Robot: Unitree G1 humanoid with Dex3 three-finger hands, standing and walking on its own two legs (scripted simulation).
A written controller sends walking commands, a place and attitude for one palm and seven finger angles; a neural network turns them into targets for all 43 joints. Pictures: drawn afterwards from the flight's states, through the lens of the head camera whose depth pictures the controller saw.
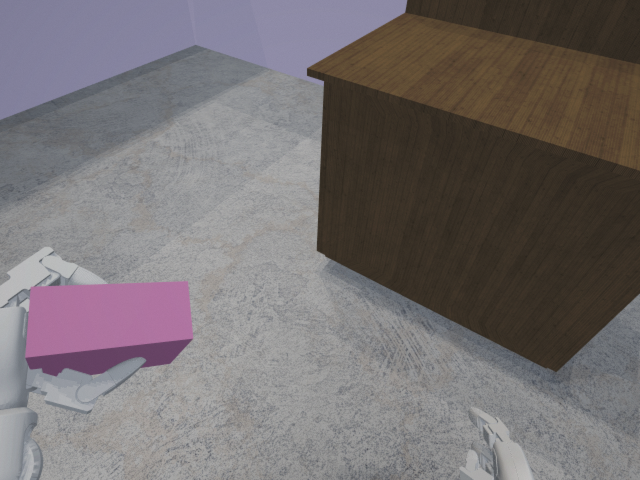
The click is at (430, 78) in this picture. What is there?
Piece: table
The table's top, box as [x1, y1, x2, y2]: [307, 13, 639, 180]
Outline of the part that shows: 307,68 307,75 639,180 639,64 404,13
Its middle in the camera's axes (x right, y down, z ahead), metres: +0.55 -0.43 +1.05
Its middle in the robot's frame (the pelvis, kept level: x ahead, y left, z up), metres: +1.10 -0.48 +0.05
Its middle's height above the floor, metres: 0.82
